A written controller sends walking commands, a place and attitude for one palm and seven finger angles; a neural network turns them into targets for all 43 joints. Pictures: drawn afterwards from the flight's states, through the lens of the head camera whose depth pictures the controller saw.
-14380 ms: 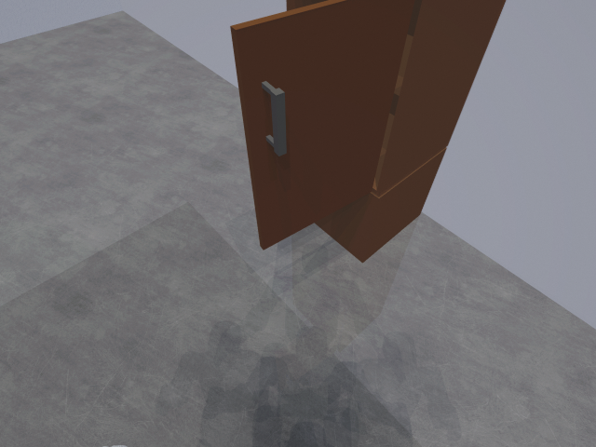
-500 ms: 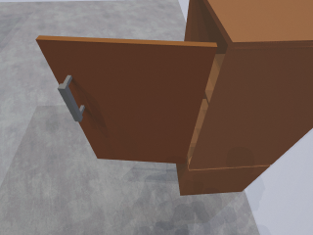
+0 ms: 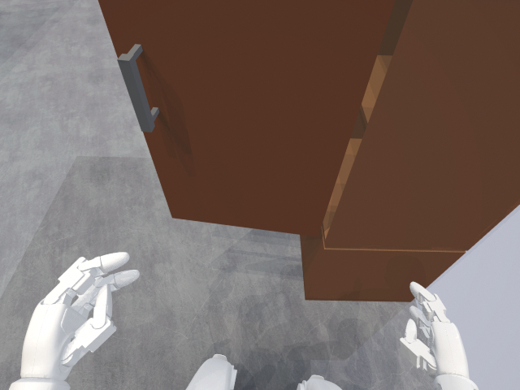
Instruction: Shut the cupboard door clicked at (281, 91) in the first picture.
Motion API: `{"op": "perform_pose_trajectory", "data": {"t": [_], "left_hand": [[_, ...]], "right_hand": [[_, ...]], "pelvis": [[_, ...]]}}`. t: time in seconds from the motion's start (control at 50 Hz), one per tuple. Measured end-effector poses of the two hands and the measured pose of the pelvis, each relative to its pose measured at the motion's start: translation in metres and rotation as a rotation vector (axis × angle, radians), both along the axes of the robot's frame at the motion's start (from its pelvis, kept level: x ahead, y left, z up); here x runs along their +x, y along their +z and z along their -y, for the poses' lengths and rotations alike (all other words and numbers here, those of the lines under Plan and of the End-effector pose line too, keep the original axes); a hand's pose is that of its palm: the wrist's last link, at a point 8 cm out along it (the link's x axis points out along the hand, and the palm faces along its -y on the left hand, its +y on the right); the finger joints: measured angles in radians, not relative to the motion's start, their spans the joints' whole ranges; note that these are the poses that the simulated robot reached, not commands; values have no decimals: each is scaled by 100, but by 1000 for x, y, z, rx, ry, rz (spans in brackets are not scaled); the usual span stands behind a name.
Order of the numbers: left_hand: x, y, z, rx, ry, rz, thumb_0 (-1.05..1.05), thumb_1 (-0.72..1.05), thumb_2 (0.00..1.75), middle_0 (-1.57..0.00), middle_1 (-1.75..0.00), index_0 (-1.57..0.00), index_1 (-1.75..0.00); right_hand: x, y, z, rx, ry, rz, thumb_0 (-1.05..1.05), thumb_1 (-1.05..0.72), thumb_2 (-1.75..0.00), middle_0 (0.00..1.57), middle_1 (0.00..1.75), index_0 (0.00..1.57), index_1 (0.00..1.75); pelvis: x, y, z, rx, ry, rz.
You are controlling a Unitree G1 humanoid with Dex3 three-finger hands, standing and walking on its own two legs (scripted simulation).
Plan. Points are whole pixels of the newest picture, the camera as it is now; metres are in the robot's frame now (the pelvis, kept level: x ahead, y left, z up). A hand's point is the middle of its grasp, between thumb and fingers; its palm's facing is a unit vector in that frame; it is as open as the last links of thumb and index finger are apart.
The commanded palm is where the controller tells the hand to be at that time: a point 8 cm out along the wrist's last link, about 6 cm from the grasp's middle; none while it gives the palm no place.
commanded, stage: raise the hand and make a fist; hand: left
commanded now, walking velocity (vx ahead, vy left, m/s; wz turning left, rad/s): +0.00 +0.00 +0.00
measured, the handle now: (142, 90) +0.53 +0.27 +0.16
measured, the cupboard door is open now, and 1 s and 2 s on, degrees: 83 83 83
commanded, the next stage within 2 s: bring the fist close to the handle in 1.38 s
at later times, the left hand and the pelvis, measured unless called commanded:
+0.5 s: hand (119, 268) +0.23 +0.21 +0.11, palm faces -0.05 -1.00 -0.05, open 3.4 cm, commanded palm +0.21 +0.27 +0.12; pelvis +0.02 +0.05 +0.03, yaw -1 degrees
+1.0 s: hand (110, 212) +0.27 +0.22 +0.17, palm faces +0.02 -1.00 -0.08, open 3.1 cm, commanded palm +0.24 +0.26 +0.17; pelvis +0.04 +0.02 +0.05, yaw +0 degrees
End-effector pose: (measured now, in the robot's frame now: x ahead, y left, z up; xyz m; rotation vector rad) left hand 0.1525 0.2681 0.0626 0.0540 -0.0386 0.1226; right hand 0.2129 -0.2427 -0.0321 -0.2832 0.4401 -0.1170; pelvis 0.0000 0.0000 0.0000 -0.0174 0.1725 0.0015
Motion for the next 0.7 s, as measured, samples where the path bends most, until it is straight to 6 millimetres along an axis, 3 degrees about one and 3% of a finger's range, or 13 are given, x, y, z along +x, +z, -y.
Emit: {"op": "perform_pose_trajectory", "data": {"t": [0.08, 0.18, 0.24, 0.32, 0.4, 0.56, 0.7], "left_hand": [[32, 26, 18, 2, -147, 122, 2, 90, 90, -59, -73, -59, -73], [68, 18, 36, -24, -307, -88, 2, 90, 90, -69, -83, -68, -83], [69, 18, 23, -52, -220, -173, 2, 90, 89, -74, -89, -74, -89], [60, 38, -7, -7, -52, -103, 2, 90, 89, -82, -97, -81, -97], [55, 53, -17, 31, -34, 1, 2, 90, 90, -89, -105, -88, -105], [71, 49, 5, 2, -193, -72, 2, 90, 90, -103, -121, -103, -121], [81, 86, -15, 19, -66, 20, 2, 90, 89, -116, -135, -116, -135]], "right_hand": [[-26, -16, -24, 43, -4, -51, 1, -90, -90, 20, 30, 20, 30], [-69, -22, -43, 123, -102, -140, 2, -90, -90, 20, 30, 21, 30], [-89, -19, -47, 141, -163, -185, 2, -90, -90, 20, 30, 21, 30], [-99, -17, -47, 111, -157, -233, 2, -90, -90, 20, 30, 20, 30], [-89, -17, -45, 63, -90, -245, 2, -90, -90, 20, 30, 20, 30], [-38, 6, -50, 46, -61, -117, 2, -90, -90, 20, 30, 20, 30], [-1, 27, -65, 84, 2, -38, 2, -90, -90, 20, 30, 20, 30]], "pelvis": [[-8, -1, -9, -18, 7, 20], [-7, 12, -21, -6, -23, 27], [-1, 21, -28, 1, -42, 34], [7, 27, -35, 0, -43, 33], [11, 25, -41, -11, -24, 26], [20, 29, -46, -14, -19, 37], [34, 39, -40, -12, -14, 62]]}}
